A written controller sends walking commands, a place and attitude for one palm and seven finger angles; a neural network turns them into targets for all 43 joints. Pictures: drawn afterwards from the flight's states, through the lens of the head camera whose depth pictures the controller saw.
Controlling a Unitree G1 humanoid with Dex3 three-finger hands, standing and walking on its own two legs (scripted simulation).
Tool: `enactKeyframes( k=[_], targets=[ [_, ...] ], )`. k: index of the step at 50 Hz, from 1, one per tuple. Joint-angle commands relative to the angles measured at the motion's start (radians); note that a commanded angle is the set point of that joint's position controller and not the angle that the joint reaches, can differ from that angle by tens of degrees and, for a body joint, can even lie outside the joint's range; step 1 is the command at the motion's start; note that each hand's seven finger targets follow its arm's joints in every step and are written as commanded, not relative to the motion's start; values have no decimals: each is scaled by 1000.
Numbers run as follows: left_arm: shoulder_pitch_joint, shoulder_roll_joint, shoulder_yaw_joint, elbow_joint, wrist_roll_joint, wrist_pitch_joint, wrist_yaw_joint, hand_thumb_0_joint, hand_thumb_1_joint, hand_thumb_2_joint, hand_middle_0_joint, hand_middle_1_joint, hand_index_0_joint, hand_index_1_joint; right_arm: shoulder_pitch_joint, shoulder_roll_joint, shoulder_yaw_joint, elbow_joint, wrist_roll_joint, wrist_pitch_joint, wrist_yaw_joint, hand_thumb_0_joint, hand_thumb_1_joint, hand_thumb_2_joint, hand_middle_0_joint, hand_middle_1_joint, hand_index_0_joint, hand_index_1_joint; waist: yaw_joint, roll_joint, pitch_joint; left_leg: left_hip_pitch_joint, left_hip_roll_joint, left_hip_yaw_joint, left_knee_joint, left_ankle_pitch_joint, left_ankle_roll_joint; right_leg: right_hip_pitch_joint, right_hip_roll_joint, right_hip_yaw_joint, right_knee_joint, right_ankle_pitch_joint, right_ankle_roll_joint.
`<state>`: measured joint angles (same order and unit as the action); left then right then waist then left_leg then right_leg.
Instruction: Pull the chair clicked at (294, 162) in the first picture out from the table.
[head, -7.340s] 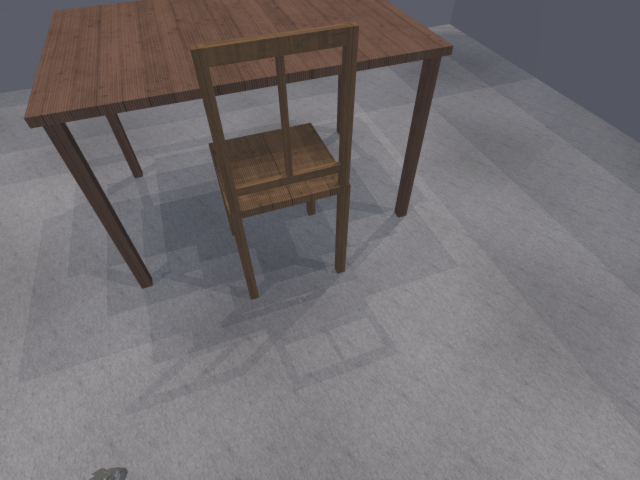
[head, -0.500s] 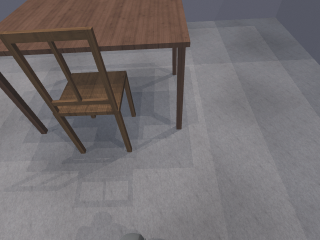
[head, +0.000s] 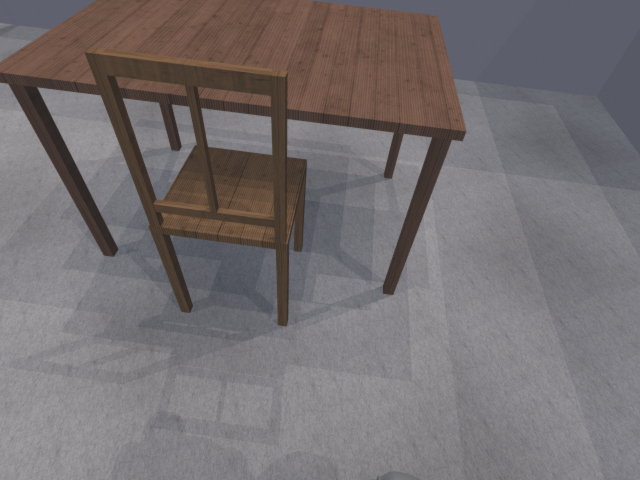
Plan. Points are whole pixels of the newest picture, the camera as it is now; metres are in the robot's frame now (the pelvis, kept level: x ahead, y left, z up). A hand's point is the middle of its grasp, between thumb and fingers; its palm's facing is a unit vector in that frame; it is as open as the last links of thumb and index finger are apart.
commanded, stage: take the last steps up to it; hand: left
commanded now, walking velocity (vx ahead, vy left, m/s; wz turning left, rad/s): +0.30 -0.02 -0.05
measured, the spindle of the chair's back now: (204, 155) +0.75 +0.32 -0.07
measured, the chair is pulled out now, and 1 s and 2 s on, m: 0.00 0.00 0.00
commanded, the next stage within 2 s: come to a stop and stand still in 0.54 s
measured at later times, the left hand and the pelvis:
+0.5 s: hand (241, 401) +0.26 +0.14 -0.17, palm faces +0.01 -0.97 -0.23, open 7.2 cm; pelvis +0.18 -0.04 -0.01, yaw +0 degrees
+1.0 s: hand (238, 406) +0.26 +0.15 -0.19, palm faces +0.02 -0.98 -0.18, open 7.4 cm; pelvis +0.27 -0.02 -0.01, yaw -3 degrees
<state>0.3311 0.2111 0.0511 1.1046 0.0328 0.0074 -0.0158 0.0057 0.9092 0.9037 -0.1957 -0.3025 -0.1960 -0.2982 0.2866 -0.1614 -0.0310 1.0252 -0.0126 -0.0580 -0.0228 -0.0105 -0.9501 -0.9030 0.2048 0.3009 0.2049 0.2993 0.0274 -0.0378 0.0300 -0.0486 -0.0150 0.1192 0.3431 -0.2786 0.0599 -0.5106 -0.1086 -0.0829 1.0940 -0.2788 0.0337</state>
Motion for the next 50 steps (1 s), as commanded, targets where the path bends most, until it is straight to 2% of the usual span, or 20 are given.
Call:
enactKeyframes(
  k=[1,10,12,14,15,16,17,19,21,24,32,35,37,38,39,42,43,46,48,50],
  targets=[
    [-60,20,7,-76,-8,-19,2,0,900,900,-200,-300,-200,-300,147,-114,-16,29,4,-23,-11,0,-900,-900,200,300,200,300,-22,131,81,76,265,-148,-145,559,92,-184,-10,20,-19,72,8],
    [-302,-1,-2,-162,-16,-31,-3,0,900,900,-200,-300,-200,-300,271,-98,-12,111,-12,-19,-23,0,-900,-900,200,300,200,300,-72,146,140,133,272,-117,-74,771,73,-101,42,-38,-367,79,-53],
    [-231,6,1,-144,-16,-38,1,0,900,900,-200,-300,-200,-300,259,-121,-15,118,-10,-16,-25,0,-900,-900,200,300,200,300,-36,148,88,125,273,-99,25,977,67,53,97,-76,-428,37,-83],
    [-29,37,15,-83,-12,-49,9,0,900,900,-200,-300,-200,-300,226,-134,-19,116,-3,-14,-24,0,-900,-900,200,300,200,300,58,119,10,37,244,-71,241,997,36,322,133,-91,-516,114,-105],
    [105,90,32,-46,-7,-62,14,0,900,900,-200,-300,-200,-300,214,-119,-18,106,8,-17,-17,0,-900,-900,200,300,200,300,114,68,-68,-141,204,-56,459,803,8,575,51,10,-552,192,-147],
    [214,178,54,-25,-8,-71,24,0,900,900,-200,-300,-200,-300,244,-62,-16,84,22,-23,-11,0,-900,-900,200,300,200,300,130,-116,-176,-382,43,-2,811,77,-37,756,-247,426,-641,351,-280],
    [210,218,57,-28,-29,-65,23,0,900,900,-200,-300,-200,-300,233,-63,-19,68,22,-18,-11,0,-900,-900,200,300,200,300,98,-87,-189,-444,13,-79,1028,-293,-29,676,-371,587,-782,314,-368],
    [-15,129,39,-95,-32,-57,30,0,900,900,-200,-300,-200,-300,147,-51,-27,45,3,9,3,0,-900,-900,200,300,200,300,25,-23,11,-486,110,-163,1044,-134,-16,335,-291,489,-917,-133,-300],
    [-104,48,14,-114,-24,-65,36,0,900,900,-200,-300,-200,-300,167,-15,-22,61,-12,38,10,0,-900,-900,200,300,200,300,-46,-3,70,-418,140,-148,948,-39,-38,138,-199,294,-954,-97,-231],
    [-100,38,10,-99,-18,-79,35,0,900,900,-200,-300,-200,-300,219,6,-20,78,-17,55,14,0,-900,-900,200,300,200,300,-89,-15,30,-362,145,-112,804,6,-66,96,-134,159,-962,33,-208],
    [45,38,9,-29,-16,-90,27,0,900,900,-200,-300,-200,-300,-16,-10,-15,5,-12,32,24,0,-900,-900,200,300,200,300,-12,-48,25,-452,127,-77,453,22,-94,358,-139,161,-912,287,-229],
    [51,27,-3,-9,-15,-75,38,0,900,900,-200,-300,-200,-300,-55,2,5,15,-2,28,9,0,-900,-900,200,300,200,300,-5,-40,-4,-318,88,-71,297,8,-100,387,-119,121,-813,600,-205],
    [49,20,-16,7,-23,-61,46,0,900,900,-200,-300,-200,-300,-30,-10,14,36,1,33,-2,0,-900,-900,200,300,200,300,-25,-69,-23,-179,74,-80,152,132,-98,367,-68,81,-745,638,-154],
    [46,13,-21,11,-24,-53,48,0,900,900,-200,-300,-200,-300,-10,-27,11,47,4,33,-6,0,-900,-900,200,300,200,300,-36,-53,-36,-101,97,-101,80,320,-89,341,-44,71,-699,589,-117],
    [74,-10,-25,5,-27,-44,56,0,900,900,-200,-300,-200,-300,9,-70,7,47,2,27,-12,0,-900,-900,200,300,200,300,-28,23,-58,-25,172,-139,90,597,-62,303,-22,74,-670,471,-83],
    [89,-1,-21,-15,-23,-14,67,0,900,900,-200,-300,-200,-300,7,-124,-9,41,8,46,-32,0,-900,-900,200,300,200,300,-28,206,-48,15,284,-207,96,878,20,256,37,39,-635,111,-40],
    [89,17,-17,-19,-26,-6,65,0,900,900,-200,-300,-200,-300,-8,-142,-14,36,11,52,-38,0,-900,-900,200,300,200,300,-22,274,-42,-9,311,-230,67,927,46,265,48,30,-577,22,-34],
    [63,27,2,-55,-16,22,56,0,900,900,-200,-300,-200,-300,-7,-170,-42,12,1,67,-50,0,-900,-900,200,300,200,300,-38,232,-52,-16,390,-283,12,942,132,153,71,58,-279,-277,-27],
    [58,15,11,-72,-14,26,54,0,900,900,-200,-300,-200,-300,-50,-177,-53,-14,-4,72,-51,0,-900,-900,200,300,200,300,-30,173,-82,-19,394,-264,40,899,156,105,71,90,-150,-290,-23],
    [44,3,20,-97,-16,31,51,0,900,900,-200,-300,-200,-300,-90,-184,-62,-39,-10,76,-44,0,-900,-900,200,300,200,300,-21,162,-113,-50,374,-241,46,783,143,106,70,98,-128,-264,-15]
  ],
)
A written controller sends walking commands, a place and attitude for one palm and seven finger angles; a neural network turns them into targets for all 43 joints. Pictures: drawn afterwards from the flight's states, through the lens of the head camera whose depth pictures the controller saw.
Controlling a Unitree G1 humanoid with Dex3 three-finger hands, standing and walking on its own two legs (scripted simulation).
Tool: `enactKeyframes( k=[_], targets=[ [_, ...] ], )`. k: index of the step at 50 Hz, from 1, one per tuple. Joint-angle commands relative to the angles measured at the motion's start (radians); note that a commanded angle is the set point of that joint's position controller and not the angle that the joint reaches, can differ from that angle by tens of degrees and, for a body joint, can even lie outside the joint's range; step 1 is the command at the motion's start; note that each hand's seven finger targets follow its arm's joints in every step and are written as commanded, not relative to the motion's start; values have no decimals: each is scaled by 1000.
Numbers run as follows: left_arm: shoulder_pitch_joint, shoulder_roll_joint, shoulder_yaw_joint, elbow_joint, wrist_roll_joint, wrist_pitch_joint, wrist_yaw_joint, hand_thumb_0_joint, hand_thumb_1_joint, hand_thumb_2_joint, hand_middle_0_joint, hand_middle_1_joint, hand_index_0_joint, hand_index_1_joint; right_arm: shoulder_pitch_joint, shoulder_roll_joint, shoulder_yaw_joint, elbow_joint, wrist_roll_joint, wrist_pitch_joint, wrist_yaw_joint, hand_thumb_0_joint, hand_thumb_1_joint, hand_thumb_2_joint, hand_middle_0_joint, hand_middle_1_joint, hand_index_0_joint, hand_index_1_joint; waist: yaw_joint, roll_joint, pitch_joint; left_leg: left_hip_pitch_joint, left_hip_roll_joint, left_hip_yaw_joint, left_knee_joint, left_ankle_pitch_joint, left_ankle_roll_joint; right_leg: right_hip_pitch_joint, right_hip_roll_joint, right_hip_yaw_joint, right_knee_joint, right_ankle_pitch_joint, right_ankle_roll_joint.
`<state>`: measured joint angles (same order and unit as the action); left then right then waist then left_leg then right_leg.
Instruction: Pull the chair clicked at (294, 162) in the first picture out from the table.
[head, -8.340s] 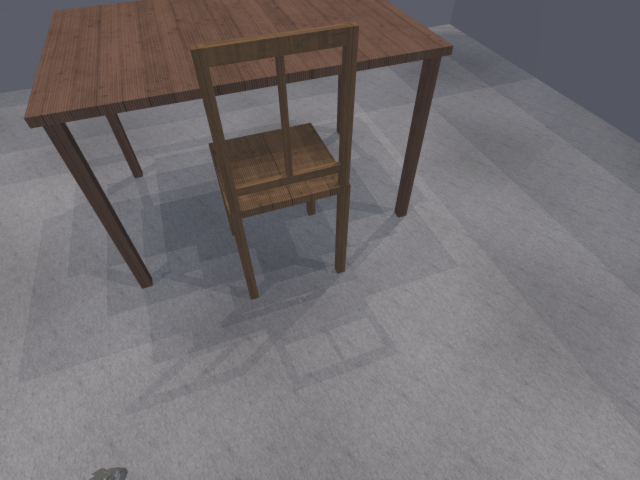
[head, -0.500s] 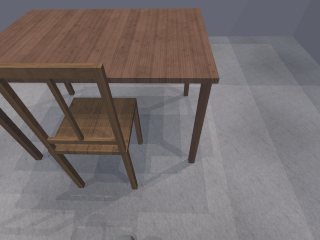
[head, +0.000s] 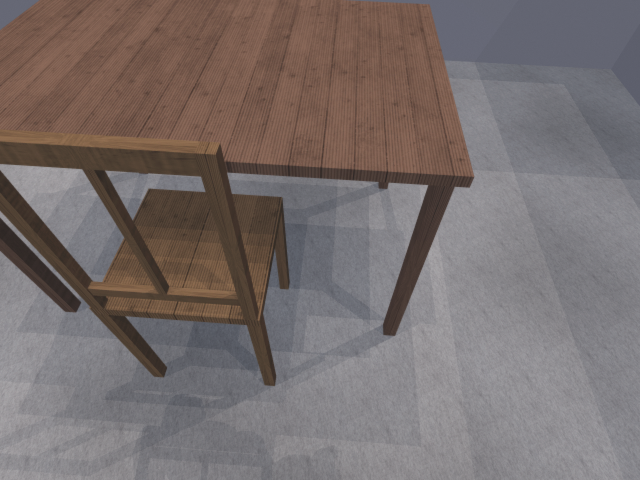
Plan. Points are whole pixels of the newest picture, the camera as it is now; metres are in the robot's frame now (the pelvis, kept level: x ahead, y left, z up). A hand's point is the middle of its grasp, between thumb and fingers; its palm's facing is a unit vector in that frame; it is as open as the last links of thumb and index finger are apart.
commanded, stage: come to a stop and stand still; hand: left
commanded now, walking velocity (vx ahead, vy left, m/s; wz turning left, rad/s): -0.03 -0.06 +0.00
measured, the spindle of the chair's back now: (134, 239) +0.46 +0.37 -0.06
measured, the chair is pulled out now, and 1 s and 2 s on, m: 0.00 0.00 0.00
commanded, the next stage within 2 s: look again from close up in 1.08 s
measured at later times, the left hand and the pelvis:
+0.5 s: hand out of the picture -0.02 +0.13 -0.14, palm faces +0.11 -0.95 -0.28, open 7.3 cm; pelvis -0.03 -0.06 +0.01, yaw +3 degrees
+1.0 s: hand out of the picture -0.06 +0.18 -0.17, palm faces +0.08 -0.98 -0.16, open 7.4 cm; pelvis -0.04 +0.01 +0.01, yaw +2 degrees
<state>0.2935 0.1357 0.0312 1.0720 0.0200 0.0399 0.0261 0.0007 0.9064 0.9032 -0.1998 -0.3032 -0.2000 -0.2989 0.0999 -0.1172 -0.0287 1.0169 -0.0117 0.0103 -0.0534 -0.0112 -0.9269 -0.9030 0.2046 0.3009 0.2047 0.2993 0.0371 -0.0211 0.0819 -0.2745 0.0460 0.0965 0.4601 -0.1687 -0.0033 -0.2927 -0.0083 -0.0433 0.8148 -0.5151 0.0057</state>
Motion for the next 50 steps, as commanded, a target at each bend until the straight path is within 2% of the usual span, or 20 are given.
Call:
enactKeyframes(
  k=[1,4,5,6,7,8,9,11,13,15,22,28,31,33,34,35,36,38,43,50],
  targets=[
    [84,71,42,-73,-4,0,8,0,900,900,-200,-300,-200,-300,80,-223,-66,-40,-13,8,-8,0,-900,-900,200,300,200,300,-27,154,-177,146,300,-206,-76,595,196,-87,-32,51,120,-12,13],
    [116,63,38,-74,-3,-8,1,0,900,900,-200,-300,-200,-300,47,-219,-67,-55,-15,10,8,0,-900,-900,200,300,200,300,-6,180,-175,22,241,-181,-82,277,146,60,-31,-4,-120,106,11],
    [151,69,38,-59,0,-17,0,0,900,900,-200,-300,-200,-300,41,-209,-63,-54,-11,12,15,0,-900,-900,200,300,200,300,12,149,-178,-31,197,-160,-42,113,107,144,-28,-18,-273,227,15],
    [156,107,38,-53,8,-28,3,0,900,900,-200,-300,-200,-300,65,-159,-56,-51,-2,14,22,0,-900,-900,200,300,200,300,10,20,-150,-91,105,-120,38,-75,50,184,-65,40,-446,286,12],
    [102,178,36,-62,12,-43,6,0,900,900,-200,-300,-200,-300,74,-86,-39,-63,6,19,34,0,-900,-900,200,300,200,300,-19,-194,-94,-150,0,-47,137,-252,-19,103,-248,270,-572,180,-55],
    [34,225,36,-94,8,-41,3,0,900,900,-200,-300,-200,-300,61,-93,-32,-75,0,25,46,0,-900,-900,200,300,200,300,-16,-163,-61,-87,1,-70,185,-302,-24,-34,-336,325,-655,23,-120],
    [4,228,42,-98,7,-51,6,0,900,900,-200,-300,-200,-300,20,-103,-31,-71,-8,30,47,0,-900,-900,200,300,200,300,-2,-220,-6,-105,6,-104,240,-281,-15,-82,-321,383,-681,23,-130],
    [-33,201,34,-88,3,-58,6,0,900,900,-200,-300,-200,-300,71,-127,-31,-29,-9,24,47,0,-900,-900,200,300,200,300,-23,-132,45,-132,12,-128,311,-218,-8,-43,-310,341,-660,128,-142],
    [-38,202,39,-91,0,-60,3,0,900,900,-200,-300,-200,-300,122,-137,-33,0,-8,19,52,0,-900,-900,200,300,200,300,-27,-68,30,-149,0,-113,358,-189,-18,34,-289,267,-621,275,-141],
    [-3,207,43,-87,-2,-61,5,0,900,900,-200,-300,-200,-300,143,-146,-34,2,-9,20,51,0,-900,-900,200,300,200,300,-11,-85,20,-185,-2,-114,407,-173,-30,109,-296,228,-586,423,-147],
    [109,205,55,-56,1,-61,27,0,900,900,-200,-300,-200,-300,119,-152,-34,-37,-7,32,41,0,-900,-900,200,300,200,300,30,-100,-79,-254,-7,-129,463,-231,-61,317,-344,221,-478,836,-192],
    [41,210,51,-57,12,-50,16,0,900,900,-200,-300,-200,-300,132,-122,-25,-31,4,23,45,0,-900,-900,200,300,200,300,8,-179,-64,-62,-19,-82,252,-239,-39,145,-297,200,-538,535,-177],
    [10,201,47,-40,2,-44,12,0,900,900,-200,-300,-200,-300,196,-109,-16,2,3,8,38,0,-900,-900,200,300,200,300,-26,-163,-73,103,-35,-53,26,-91,-30,66,-233,149,-502,409,-120],
    [5,154,32,-32,-5,-37,8,0,900,900,-200,-300,-200,-300,237,-141,-15,25,4,-8,33,0,-900,-900,200,300,200,300,-42,-35,-72,230,25,-106,-100,-4,-12,-44,-153,102,-425,253,-56],
    [29,110,24,-35,-8,-33,7,0,900,900,-200,-300,-200,-300,235,-185,-19,19,-4,-15,29,0,-900,-900,200,300,200,300,-31,100,-64,177,131,-221,-127,33,29,-54,-95,57,-379,207,-26],
    [38,84,18,-34,-5,-34,7,0,900,900,-200,-300,-200,-300,212,-210,-18,8,-6,-11,26,0,-900,-900,200,300,200,300,-17,113,-38,73,186,-264,-159,-27,64,-11,-70,8,-371,188,-8],
    [29,73,12,-24,-5,-35,3,0,900,900,-200,-300,-200,-300,188,-203,-14,11,-7,-14,20,0,-900,-900,200,300,200,300,-14,107,-11,14,171,-263,-187,-45,67,27,-61,-11,-366,249,3],
    [26,87,8,3,-3,-30,2,0,900,900,-200,-300,-200,-300,166,-180,-6,21,-1,-20,15,0,-900,-900,200,300,200,300,-7,212,2,4,137,-239,-229,-18,59,77,-68,-13,-358,277,10],
    [49,111,-4,49,-3,-40,1,0,900,900,-200,-300,-200,-300,192,-151,6,36,4,-27,14,0,-900,-900,200,300,200,300,-15,61,-12,60,76,-162,-166,44,28,119,-99,27,-448,383,7],
    [48,102,-9,64,-7,-43,4,0,900,900,-200,-300,-200,-300,227,-138,13,59,3,-35,12,0,-900,-900,200,300,200,300,-19,50,-3,67,65,-151,-170,67,20,132,-110,25,-460,396,9]
  ],
)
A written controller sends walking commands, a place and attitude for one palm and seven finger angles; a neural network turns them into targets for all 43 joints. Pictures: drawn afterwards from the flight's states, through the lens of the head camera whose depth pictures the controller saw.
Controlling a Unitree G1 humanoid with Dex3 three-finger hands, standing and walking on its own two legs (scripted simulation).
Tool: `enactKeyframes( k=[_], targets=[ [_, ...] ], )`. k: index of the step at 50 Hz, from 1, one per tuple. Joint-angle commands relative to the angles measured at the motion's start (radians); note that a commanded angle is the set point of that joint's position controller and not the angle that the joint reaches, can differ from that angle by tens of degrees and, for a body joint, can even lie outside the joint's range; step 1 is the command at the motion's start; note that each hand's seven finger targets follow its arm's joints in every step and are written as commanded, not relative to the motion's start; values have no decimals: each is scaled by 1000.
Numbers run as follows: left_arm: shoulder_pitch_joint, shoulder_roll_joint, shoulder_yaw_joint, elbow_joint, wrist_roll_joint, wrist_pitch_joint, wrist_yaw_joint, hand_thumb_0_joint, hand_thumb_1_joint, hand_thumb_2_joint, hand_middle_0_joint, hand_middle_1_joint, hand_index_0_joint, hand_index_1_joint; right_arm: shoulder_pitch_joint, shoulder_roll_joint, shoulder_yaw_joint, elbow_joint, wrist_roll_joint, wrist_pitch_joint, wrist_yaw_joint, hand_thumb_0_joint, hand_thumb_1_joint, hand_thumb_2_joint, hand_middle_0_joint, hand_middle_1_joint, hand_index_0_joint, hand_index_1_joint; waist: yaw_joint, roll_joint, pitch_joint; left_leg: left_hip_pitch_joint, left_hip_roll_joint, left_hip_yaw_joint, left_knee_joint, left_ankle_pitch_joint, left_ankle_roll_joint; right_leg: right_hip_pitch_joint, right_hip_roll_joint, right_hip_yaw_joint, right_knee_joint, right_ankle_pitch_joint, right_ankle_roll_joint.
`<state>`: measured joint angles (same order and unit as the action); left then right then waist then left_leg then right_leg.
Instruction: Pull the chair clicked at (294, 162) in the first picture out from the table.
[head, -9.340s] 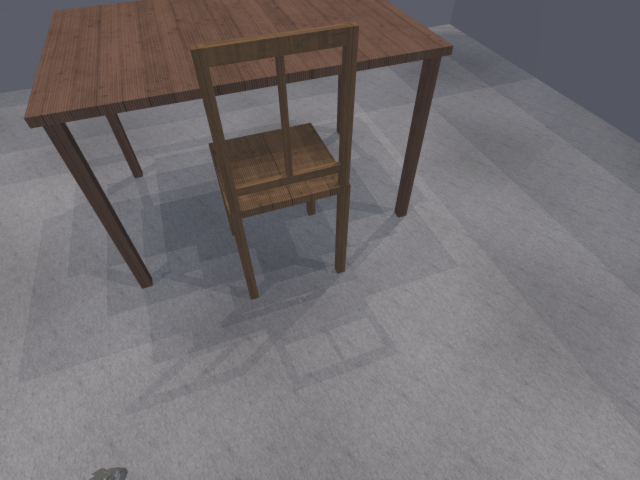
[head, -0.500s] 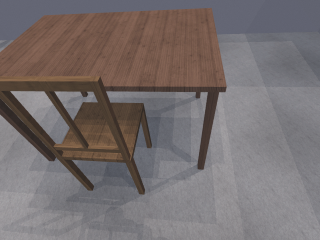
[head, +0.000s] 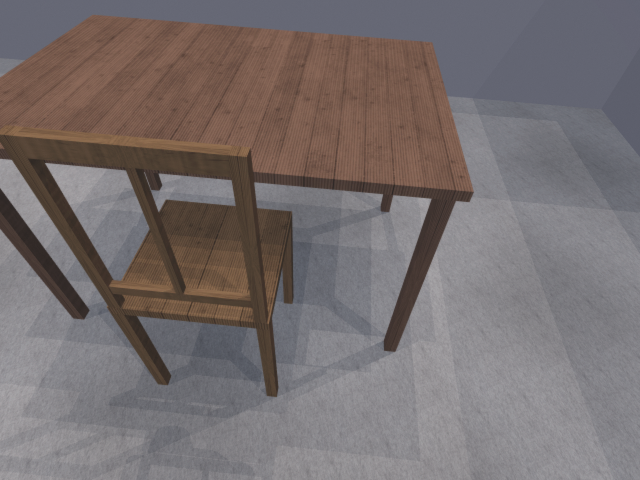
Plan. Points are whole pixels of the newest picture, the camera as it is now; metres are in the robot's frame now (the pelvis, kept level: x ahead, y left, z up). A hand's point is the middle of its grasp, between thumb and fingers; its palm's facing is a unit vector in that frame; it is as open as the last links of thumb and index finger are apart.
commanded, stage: come to a stop and stand still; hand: left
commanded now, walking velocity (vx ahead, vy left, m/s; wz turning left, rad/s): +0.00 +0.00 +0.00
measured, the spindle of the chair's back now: (160, 237) +0.52 +0.34 -0.07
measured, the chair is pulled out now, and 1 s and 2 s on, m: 0.00 0.00 0.00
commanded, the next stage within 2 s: look again from close up in 0.08 s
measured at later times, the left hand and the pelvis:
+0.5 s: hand out of the picture +0.02 +0.18 -0.18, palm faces -0.01 -0.97 -0.24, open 7.4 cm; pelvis +0.01 +0.00 -0.01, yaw -1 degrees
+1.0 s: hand out of the picture +0.00 +0.13 -0.18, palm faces +0.01 -0.98 -0.19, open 7.3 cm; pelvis +0.01 -0.03 -0.01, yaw -1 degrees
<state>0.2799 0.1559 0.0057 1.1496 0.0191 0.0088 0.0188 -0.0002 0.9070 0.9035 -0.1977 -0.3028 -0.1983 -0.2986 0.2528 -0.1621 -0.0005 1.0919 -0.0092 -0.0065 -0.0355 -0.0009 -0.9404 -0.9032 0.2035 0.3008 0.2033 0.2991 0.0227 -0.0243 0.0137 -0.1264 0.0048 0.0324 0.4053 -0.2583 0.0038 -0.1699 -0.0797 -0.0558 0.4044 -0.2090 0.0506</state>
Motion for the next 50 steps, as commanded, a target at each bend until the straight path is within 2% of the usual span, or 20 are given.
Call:
enactKeyframes(
  k=[1,8,9,10,11,12,13,15,17,19,22,23,25,28,32,34,37,43,50],
  targets=[
    [61,81,16,-14,-7,-12,12,0,900,900,-200,-300,-200,-300,81,-92,-15,-12,0,-19,-7,0,-900,-900,200,300,200,300,-6,58,62,-81,105,-86,-114,164,12,15,-38,37,-48,95,-37],
    [69,76,16,-15,-10,-14,15,0,900,900,-200,-300,-200,-300,124,-77,-15,11,3,-24,-8,0,-900,-900,200,300,200,300,-5,45,56,-74,103,-75,-103,196,14,32,-37,33,-42,114,-39],
    [106,101,0,-4,4,-43,59,0,900,900,-200,-300,-200,-300,25,-113,-13,-60,9,-38,10,0,-900,-900,200,300,200,300,12,28,74,-129,116,-32,101,339,-11,-15,-80,99,10,401,-61],
    [79,134,10,-43,-1,-51,49,0,900,900,-200,-300,-200,-300,107,-69,-15,-74,0,-33,13,0,-900,-900,200,300,200,300,-35,69,-14,-116,68,-45,49,127,-7,30,-87,84,48,260,-77],
    [61,119,4,-56,-5,-47,38,0,900,900,-200,-300,-200,-300,127,-72,-10,-72,-1,-35,17,0,-900,-900,200,300,200,300,-27,91,-17,-140,85,-63,11,99,3,7,-53,63,61,57,-82],
    [63,100,1,-65,-4,-42,33,0,900,900,-200,-300,-200,-300,130,-75,-8,-79,-3,-39,17,0,-900,-900,200,300,200,300,-24,115,-13,-138,97,-82,4,143,16,-11,-31,47,74,11,-79],
    [61,109,4,-71,-4,-38,27,0,900,900,-200,-300,-200,-300,134,-83,-9,-85,-4,-38,16,0,-900,-900,200,300,200,300,-22,145,-24,-140,109,-88,-3,142,28,-9,-17,30,88,-22,-76],
    [63,85,0,-70,-6,-36,22,0,900,900,-200,-300,-200,-300,141,-85,-9,-84,-4,-38,10,0,-900,-900,200,300,200,300,-21,100,1,-139,114,-88,0,194,39,-15,-11,24,88,9,-76],
    [60,78,-2,-68,-7,-35,21,0,900,900,-200,-300,-200,-300,148,-82,-9,-79,-2,-35,7,0,-900,-900,200,300,200,300,-24,25,43,-137,102,-74,4,187,37,-31,-18,33,75,52,-75],
    [56,85,1,-68,-9,-35,17,0,900,900,-200,-300,-200,-300,145,-82,-7,-72,-2,-35,7,0,-900,-900,200,300,200,300,-24,39,57,-128,94,-64,0,191,34,-35,-21,41,75,81,-73],
    [55,88,4,-68,-10,-33,17,0,900,900,-200,-300,-200,-300,143,-79,-6,-58,-2,-32,5,0,-900,-900,200,300,200,300,-25,13,69,-118,90,-56,-12,153,31,-40,-23,49,64,91,-71],
    [51,92,6,-68,-9,-33,16,0,900,900,-200,-300,-200,-300,145,-76,-6,-53,-2,-32,6,0,-900,-900,200,300,200,300,-26,32,68,-118,89,-55,-21,154,29,-36,-22,49,66,90,-72],
    [53,92,7,-66,-9,-33,17,0,900,900,-200,-300,-200,-300,133,-73,-5,-43,-3,-30,6,0,-900,-900,200,300,200,300,-22,8,88,-117,86,-50,-25,130,27,-49,-25,57,53,88,-71],
    [51,97,10,-65,-7,-34,16,0,900,900,-200,-300,-200,-300,130,-73,-5,-33,-4,-28,6,0,-900,-900,200,300,200,300,-25,0,80,-101,84,-44,-28,120,24,-50,-27,60,45,92,-72],
    [51,98,13,-62,-8,-35,14,0,900,900,-200,-300,-200,-300,118,-74,-3,-21,-4,-28,4,0,-900,-900,200,300,200,300,-22,22,68,-87,85,-35,-26,125,20,-43,-31,72,36,117,-74],
    [54,99,16,-63,-6,-37,14,0,900,900,-200,-300,-200,-300,116,-73,-4,-18,-4,-26,4,0,-900,-900,200,300,200,300,-22,-3,53,-79,84,-29,-15,120,19,-36,-35,71,32,131,-75],
    [51,103,17,-61,-8,-39,12,0,900,900,-200,-300,-200,-300,116,-72,-2,-9,-4,-26,3,0,-900,-900,200,300,200,300,-24,9,40,-70,84,-28,-13,136,14,-23,-38,74,31,167,-78],
    [57,99,16,-56,-6,-36,11,0,900,900,-200,-300,-200,-300,106,-66,-3,4,-3,-19,2,0,-900,-900,200,300,200,300,-23,12,66,-69,83,-22,-11,104,9,-46,-33,79,4,119,-81],
    [61,95,19,-52,-8,-38,10,0,900,900,-200,-300,-200,-300,117,-57,-2,17,-4,-20,2,0,-900,-900,200,300,200,300,-24,2,53,-72,82,-24,-8,116,5,-27,-36,75,-8,123,-83]
  ],
)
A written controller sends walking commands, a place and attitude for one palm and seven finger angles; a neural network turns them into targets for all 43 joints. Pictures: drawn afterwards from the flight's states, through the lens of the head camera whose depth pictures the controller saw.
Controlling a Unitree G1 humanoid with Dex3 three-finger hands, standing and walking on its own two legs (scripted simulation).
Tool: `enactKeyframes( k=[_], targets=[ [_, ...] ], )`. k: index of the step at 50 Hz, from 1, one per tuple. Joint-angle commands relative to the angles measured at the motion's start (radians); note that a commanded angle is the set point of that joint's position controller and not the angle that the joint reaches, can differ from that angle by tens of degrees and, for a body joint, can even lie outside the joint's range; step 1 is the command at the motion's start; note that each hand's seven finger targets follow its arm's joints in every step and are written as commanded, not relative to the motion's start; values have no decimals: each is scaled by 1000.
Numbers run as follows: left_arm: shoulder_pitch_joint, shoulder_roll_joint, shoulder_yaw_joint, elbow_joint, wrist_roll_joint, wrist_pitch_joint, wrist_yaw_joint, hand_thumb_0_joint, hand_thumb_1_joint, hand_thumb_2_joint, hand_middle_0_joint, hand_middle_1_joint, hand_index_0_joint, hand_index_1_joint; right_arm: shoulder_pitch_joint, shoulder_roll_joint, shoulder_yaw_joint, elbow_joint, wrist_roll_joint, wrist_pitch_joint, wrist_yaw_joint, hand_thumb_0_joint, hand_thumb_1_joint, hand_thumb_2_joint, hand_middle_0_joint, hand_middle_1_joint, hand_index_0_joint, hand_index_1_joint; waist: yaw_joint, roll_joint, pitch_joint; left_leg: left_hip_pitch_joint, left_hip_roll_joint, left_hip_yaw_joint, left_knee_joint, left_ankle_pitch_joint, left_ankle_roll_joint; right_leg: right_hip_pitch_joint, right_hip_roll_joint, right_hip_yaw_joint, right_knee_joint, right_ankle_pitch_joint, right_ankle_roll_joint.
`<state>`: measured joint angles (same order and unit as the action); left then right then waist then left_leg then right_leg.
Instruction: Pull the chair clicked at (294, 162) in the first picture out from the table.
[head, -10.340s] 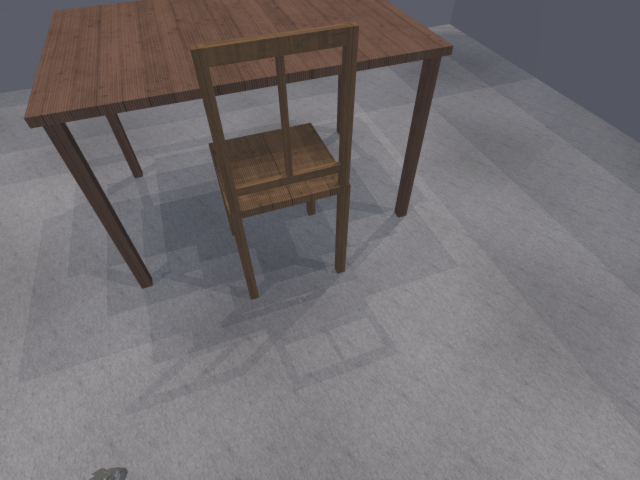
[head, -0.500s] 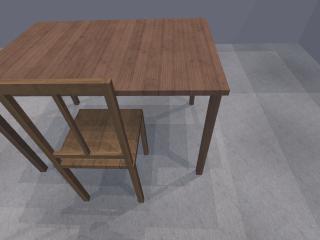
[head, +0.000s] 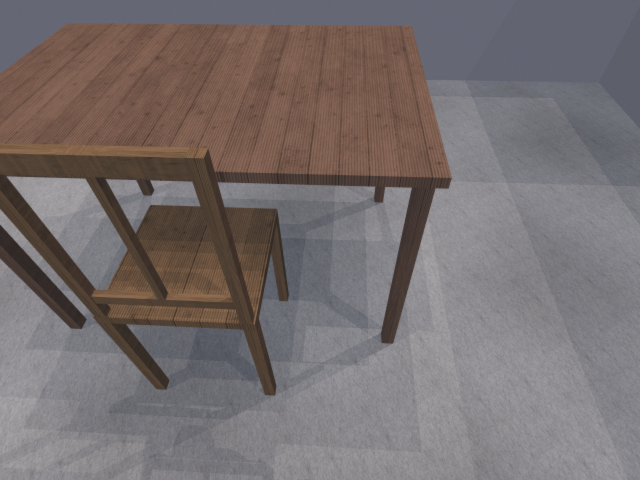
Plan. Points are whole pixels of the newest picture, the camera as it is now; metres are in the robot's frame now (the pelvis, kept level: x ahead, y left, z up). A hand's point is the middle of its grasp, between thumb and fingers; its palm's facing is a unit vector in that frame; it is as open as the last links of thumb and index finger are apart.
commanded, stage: look again from close up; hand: left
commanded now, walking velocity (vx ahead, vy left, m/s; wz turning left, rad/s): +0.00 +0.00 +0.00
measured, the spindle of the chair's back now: (133, 245) +0.51 +0.38 -0.06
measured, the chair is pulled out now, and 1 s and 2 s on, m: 0.00 0.00 0.00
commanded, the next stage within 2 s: shuffle to correct the standing spot in 0.32 s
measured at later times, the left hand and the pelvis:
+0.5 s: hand out of the picture -0.01 +0.17 -0.17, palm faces +0.04 -0.98 -0.18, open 7.3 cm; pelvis +0.00 +0.00 +0.00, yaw +0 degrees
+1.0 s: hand out of the picture +0.05 +0.17 -0.18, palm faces +0.06 -0.97 -0.22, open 7.3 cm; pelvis +0.06 +0.00 -0.01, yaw +1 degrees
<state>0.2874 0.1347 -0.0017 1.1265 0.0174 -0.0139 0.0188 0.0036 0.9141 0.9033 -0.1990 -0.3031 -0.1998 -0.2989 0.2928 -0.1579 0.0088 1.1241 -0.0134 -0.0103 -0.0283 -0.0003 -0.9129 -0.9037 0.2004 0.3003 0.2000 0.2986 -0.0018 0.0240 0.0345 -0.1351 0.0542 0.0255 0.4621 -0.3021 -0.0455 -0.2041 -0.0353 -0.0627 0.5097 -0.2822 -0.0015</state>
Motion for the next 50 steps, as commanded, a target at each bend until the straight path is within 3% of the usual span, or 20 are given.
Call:
enactKeyframes(
  k=[1,21,23,26,30,32,34,36,37,38,39,40,42,43,45,46,47,48,49,50],
  targets=[
    [57,111,25,-27,-7,-16,10,0,900,900,-200,-300,-200,-300,74,-61,-11,-15,0,-17,-6,0,-900,-900,200,300,200,300,2,-44,35,-59,33,-18,-66,165,54,3,-81,83,-115,203,-32],
    [72,88,29,-25,-5,-10,11,0,900,900,-200,-300,-200,-300,94,-41,-13,-2,-1,-20,-10,0,-900,-900,200,300,200,300,10,-22,49,-76,41,-28,-82,174,58,6,-69,66,-109,163,-31],
    [79,96,34,-26,1,-7,9,0,900,900,-200,-300,-200,-300,111,-48,-16,3,-4,-16,-7,0,-900,-900,200,300,200,300,11,-25,47,-84,34,-19,-70,49,66,3,-63,67,-103,-3,-40],
    [87,108,45,-37,5,-2,1,0,900,900,-200,-300,-200,-300,115,-41,-20,-10,-11,-8,3,0,-900,-900,200,300,200,300,19,-49,114,-159,9,-6,-44,-117,75,-48,-72,105,-129,-243,-59],
    [116,117,61,-48,4,-3,-3,0,900,900,-200,-300,-200,-300,128,-29,-21,-32,-13,-14,9,0,-900,-900,200,300,200,300,19,-79,142,-203,-17,13,28,-116,84,-67,-95,148,-132,-314,-90],
    [121,115,65,-50,3,-10,-5,0,900,900,-200,-300,-200,-300,147,-28,-22,-35,-13,-26,9,0,-900,-900,200,300,200,300,10,-58,117,-170,-10,10,38,-45,90,-67,-90,125,-85,-230,-96],
    [98,92,64,-60,6,-15,-9,0,900,900,-200,-300,-200,-300,191,-50,-25,-18,-11,-38,6,0,-900,-900,200,300,200,300,-10,37,98,-98,42,-49,-9,53,111,-99,-41,37,36,-122,-77],
    [60,40,52,-77,9,-17,-6,0,900,900,-200,-300,-200,-300,239,-91,-32,9,-10,-44,-8,0,-900,-900,200,300,200,300,-22,175,90,-17,147,-155,-66,363,159,-167,21,-70,202,-51,-45],
    [56,24,46,-76,7,-19,-2,0,900,900,-200,-300,-200,-300,230,-94,-30,12,-11,-43,-18,0,-900,-900,200,300,200,300,-13,201,94,18,173,-166,-50,580,179,-191,25,-72,204,-95,-39],
    [53,28,46,-72,2,-21,0,0,900,900,-200,-300,-200,-300,218,-81,-26,10,-9,-41,-24,0,-900,-900,200,300,200,300,-9,162,97,36,171,-144,-14,756,178,-170,16,-62,152,-90,-40],
    [85,26,51,-57,-3,-22,1,0,900,900,-200,-300,-200,-300,190,-83,-25,2,-7,-38,-29,0,-900,-900,200,300,200,300,13,111,74,18,144,-96,38,825,153,-83,-1,-51,78,40,-39],
    [149,48,57,-34,-5,-26,6,0,900,900,-200,-300,-200,-300,164,-76,-26,-10,-2,-38,-32,0,-900,-900,200,300,200,300,35,29,32,-24,90,-36,121,835,113,37,-33,-8,45,319,-43],
    [226,125,70,3,-8,-30,24,0,900,900,-200,-300,-200,-300,114,-52,-28,-45,10,-33,-31,0,-900,-900,200,300,200,300,48,-132,-41,-193,13,35,181,489,53,249,-144,58,73,928,-57],
    [226,133,66,1,-6,-27,31,0,900,900,-200,-300,-200,-300,82,-35,-28,-53,14,-27,-29,0,-900,-900,200,300,200,300,51,-171,-42,-228,-5,37,172,258,38,274,-181,74,79,1068,-76],
    [196,134,60,-11,2,-14,38,0,900,900,-200,-300,-200,-300,56,-3,-32,-58,17,-16,-25,0,-900,-900,200,300,200,300,42,-199,-12,-247,-19,51,148,-43,33,244,-221,89,74,1115,-99],
    [166,129,58,-26,4,-6,41,0,900,900,-200,-300,-200,-300,65,2,-35,-54,17,-12,-23,0,-900,-900,200,300,200,300,29,-193,-2,-214,-14,52,80,-15,35,203,-213,82,94,1069,-99],
    [139,125,56,-43,1,-1,41,0,900,900,-200,-300,-200,-300,85,-2,-39,-45,15,-12,-24,0,-900,-900,200,300,200,300,13,-143,-5,-135,-10,55,8,187,38,145,-175,57,125,1008,-73],
    [107,114,57,-67,-2,3,41,0,900,900,-200,-300,-200,-300,123,-23,-47,-31,9,-14,-24,0,-900,-900,200,300,200,300,-5,-50,-26,-18,25,49,-11,544,48,73,-118,21,170,867,-42],
    [73,101,58,-90,-5,3,41,0,900,900,-200,-300,-200,-300,147,-62,-58,-22,4,-11,-29,0,-900,-900,200,300,200,300,-12,64,-39,93,76,35,36,877,68,-25,-79,-7,196,640,-13],
    [27,92,60,-117,-7,3,44,0,900,900,-200,-300,-200,-300,175,-80,-65,-16,2,-8,-29,0,-900,-900,200,300,200,300,-30,138,-37,185,133,-6,35,1126,101,-131,-35,-32,227,253,2]
  ],
)
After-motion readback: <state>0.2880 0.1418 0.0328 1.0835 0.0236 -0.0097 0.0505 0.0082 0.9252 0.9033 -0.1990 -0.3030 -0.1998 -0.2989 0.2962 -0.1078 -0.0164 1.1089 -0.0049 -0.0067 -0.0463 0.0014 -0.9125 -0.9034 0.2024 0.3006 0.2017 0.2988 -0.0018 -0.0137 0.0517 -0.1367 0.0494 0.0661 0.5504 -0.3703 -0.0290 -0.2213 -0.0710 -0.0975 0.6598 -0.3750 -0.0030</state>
